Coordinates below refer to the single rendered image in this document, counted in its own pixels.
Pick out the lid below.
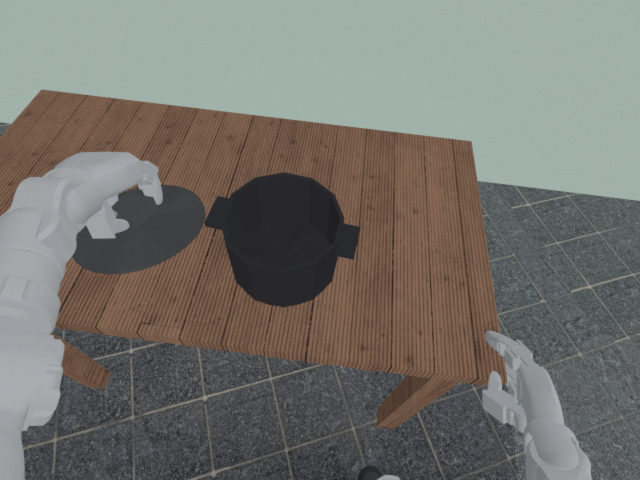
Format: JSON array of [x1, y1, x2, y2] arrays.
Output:
[[72, 185, 205, 275]]

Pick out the right robot forearm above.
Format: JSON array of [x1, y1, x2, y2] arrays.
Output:
[[523, 420, 592, 480]]

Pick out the knob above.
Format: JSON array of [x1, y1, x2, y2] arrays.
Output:
[[112, 193, 158, 228]]

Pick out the robot right hand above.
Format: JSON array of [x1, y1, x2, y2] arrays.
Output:
[[482, 331, 564, 434]]

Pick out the left robot upper arm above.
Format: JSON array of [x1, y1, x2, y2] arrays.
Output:
[[0, 329, 65, 480]]

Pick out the pot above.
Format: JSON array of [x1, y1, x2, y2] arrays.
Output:
[[204, 172, 361, 307]]

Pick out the table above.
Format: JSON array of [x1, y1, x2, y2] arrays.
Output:
[[0, 89, 508, 429]]

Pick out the left robot forearm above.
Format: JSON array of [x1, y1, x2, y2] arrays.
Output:
[[0, 166, 104, 335]]

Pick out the robot left hand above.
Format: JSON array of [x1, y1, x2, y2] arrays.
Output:
[[54, 152, 163, 239]]

